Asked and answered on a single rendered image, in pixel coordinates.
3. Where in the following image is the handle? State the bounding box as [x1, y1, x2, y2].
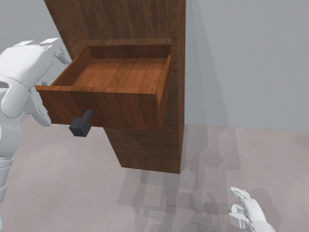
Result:
[69, 109, 93, 137]

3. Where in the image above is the robot right forearm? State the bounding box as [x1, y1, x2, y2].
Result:
[250, 220, 275, 232]

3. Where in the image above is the left robot hand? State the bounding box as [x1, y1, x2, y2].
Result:
[0, 38, 71, 127]

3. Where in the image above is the right robot hand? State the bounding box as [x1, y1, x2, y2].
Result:
[229, 187, 267, 232]

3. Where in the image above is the drawer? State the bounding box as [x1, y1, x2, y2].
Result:
[29, 43, 173, 131]

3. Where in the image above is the robot left forearm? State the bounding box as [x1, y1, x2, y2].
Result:
[0, 76, 31, 203]

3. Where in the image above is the cabinet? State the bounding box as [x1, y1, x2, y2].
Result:
[43, 0, 186, 174]

